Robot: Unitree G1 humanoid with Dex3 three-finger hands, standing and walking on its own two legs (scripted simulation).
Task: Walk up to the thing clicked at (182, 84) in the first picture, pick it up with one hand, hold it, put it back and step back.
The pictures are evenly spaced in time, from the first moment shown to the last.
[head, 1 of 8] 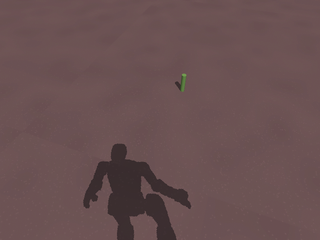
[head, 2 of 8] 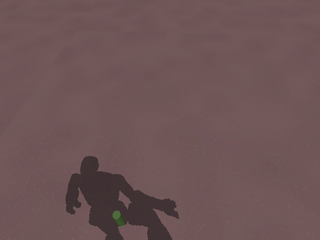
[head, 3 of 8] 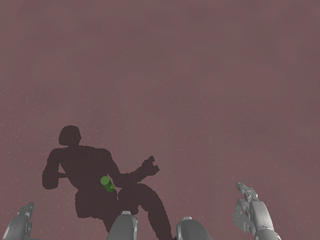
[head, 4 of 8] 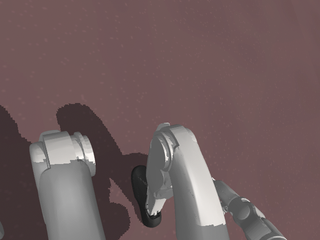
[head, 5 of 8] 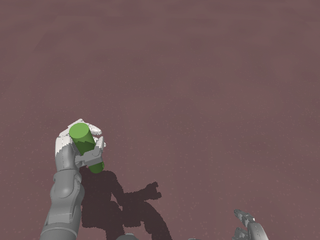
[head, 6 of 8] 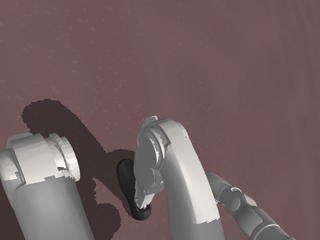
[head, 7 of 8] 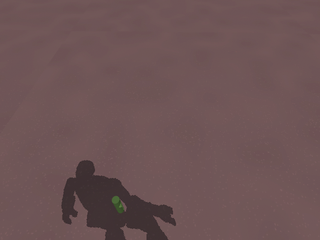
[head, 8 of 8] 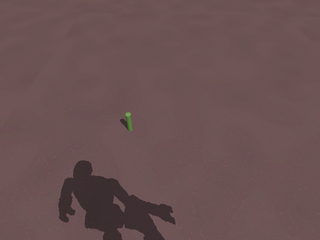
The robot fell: no
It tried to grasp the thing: yes
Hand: left
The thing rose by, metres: 0.68
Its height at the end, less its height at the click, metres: +0.00
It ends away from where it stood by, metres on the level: 0.02
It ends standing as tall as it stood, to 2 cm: yes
